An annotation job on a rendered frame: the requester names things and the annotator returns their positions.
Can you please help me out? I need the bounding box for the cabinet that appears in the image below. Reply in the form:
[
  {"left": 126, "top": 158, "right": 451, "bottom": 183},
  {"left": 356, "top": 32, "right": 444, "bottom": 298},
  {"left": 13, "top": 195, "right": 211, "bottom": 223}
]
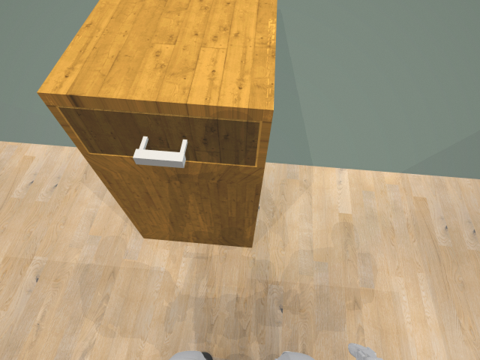
[{"left": 37, "top": 0, "right": 278, "bottom": 248}]

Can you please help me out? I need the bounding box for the right robot hand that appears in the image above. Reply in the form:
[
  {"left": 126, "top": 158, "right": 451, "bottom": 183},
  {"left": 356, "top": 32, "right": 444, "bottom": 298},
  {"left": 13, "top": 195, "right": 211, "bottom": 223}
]
[{"left": 348, "top": 343, "right": 383, "bottom": 360}]

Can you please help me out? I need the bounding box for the drawer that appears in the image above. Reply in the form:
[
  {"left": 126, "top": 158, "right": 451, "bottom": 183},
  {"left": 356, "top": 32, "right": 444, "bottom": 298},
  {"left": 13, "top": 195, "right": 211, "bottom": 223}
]
[{"left": 58, "top": 106, "right": 260, "bottom": 166}]

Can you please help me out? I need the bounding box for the handle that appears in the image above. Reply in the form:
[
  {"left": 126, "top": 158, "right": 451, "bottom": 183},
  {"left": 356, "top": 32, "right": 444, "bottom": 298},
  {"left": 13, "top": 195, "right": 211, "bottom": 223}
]
[{"left": 133, "top": 136, "right": 188, "bottom": 168}]

